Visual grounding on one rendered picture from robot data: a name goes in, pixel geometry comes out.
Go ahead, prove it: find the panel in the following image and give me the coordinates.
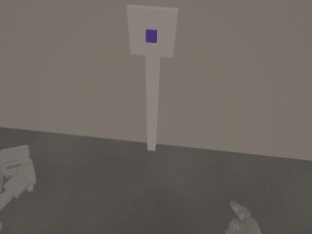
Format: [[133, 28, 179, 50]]
[[127, 4, 178, 151]]

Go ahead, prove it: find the button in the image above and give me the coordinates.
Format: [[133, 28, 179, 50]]
[[145, 29, 157, 43]]

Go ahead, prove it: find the robot left hand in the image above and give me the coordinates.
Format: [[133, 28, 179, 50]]
[[0, 145, 36, 211]]

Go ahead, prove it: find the robot right hand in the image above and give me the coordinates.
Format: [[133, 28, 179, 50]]
[[225, 201, 261, 234]]

